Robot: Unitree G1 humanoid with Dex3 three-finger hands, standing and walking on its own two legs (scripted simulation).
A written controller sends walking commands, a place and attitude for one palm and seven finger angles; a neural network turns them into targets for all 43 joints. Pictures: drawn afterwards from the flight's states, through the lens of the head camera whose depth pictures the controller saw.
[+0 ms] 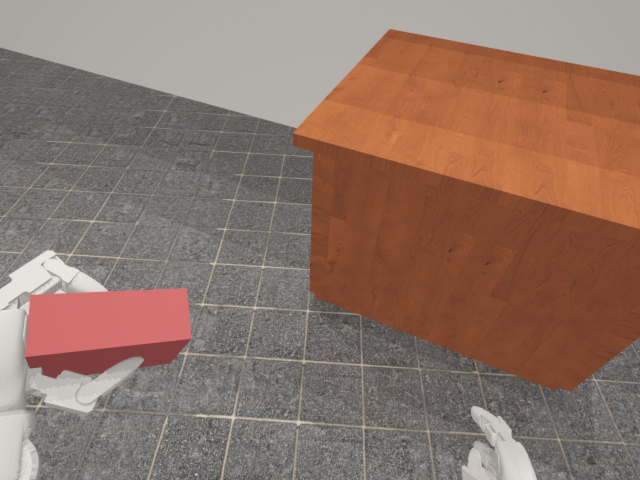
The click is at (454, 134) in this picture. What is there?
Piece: table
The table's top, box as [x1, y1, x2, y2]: [292, 29, 639, 244]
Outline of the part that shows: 292,133 293,145 639,244 639,76 389,29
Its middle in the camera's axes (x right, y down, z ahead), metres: +0.53 -0.35 +1.06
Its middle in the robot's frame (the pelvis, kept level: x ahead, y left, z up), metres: +1.05 -0.47 -0.03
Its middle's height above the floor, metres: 0.74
